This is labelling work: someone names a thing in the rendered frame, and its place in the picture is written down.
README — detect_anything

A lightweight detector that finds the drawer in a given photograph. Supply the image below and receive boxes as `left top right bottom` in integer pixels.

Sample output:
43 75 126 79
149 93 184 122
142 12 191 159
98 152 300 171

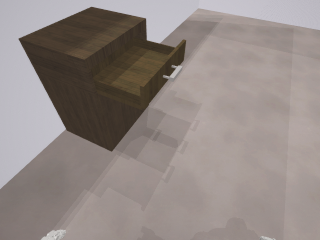
90 37 186 110

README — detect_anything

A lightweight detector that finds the handle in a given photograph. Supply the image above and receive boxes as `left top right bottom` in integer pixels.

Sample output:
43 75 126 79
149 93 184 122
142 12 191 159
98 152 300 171
163 65 183 82

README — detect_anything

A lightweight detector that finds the left robot hand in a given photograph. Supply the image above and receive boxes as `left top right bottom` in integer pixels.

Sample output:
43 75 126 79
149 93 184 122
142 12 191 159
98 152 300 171
41 229 66 240

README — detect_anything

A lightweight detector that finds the cabinet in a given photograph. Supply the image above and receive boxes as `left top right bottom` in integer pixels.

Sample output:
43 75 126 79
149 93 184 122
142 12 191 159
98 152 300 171
19 7 149 152

